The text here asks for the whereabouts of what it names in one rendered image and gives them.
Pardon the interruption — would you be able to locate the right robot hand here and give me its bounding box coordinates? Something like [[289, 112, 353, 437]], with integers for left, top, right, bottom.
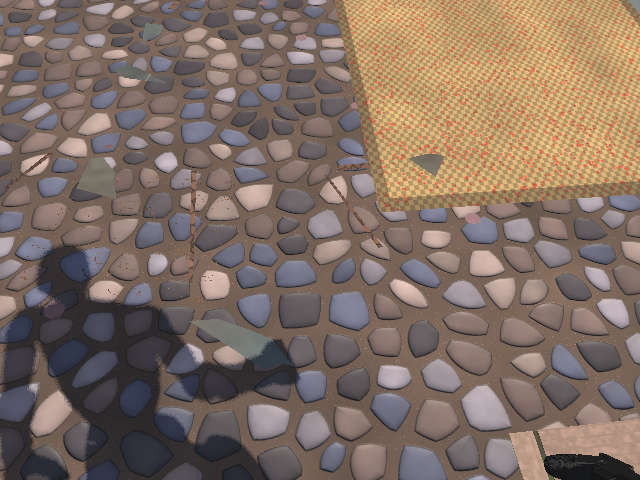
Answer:
[[544, 453, 640, 480]]

